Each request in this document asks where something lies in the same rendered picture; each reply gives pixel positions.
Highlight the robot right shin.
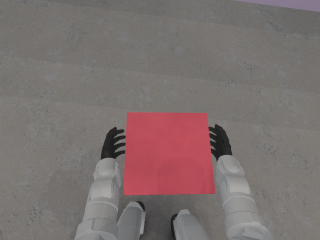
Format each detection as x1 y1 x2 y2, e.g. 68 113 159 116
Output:
177 209 190 218

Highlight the robot right hand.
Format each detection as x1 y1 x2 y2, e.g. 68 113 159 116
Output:
208 124 232 161

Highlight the robot shin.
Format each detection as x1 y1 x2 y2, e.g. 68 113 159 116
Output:
123 201 142 211
177 209 190 218

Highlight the robot left shin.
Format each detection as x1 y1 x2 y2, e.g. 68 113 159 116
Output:
123 201 142 211

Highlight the right robot forearm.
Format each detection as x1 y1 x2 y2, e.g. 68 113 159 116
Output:
215 155 275 240

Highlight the carton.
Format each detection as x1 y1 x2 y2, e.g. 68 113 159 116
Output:
123 112 216 196

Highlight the robot left hand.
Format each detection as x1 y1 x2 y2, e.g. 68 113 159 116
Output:
100 127 126 160

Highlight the left robot forearm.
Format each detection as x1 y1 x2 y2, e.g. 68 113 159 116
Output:
74 157 122 240

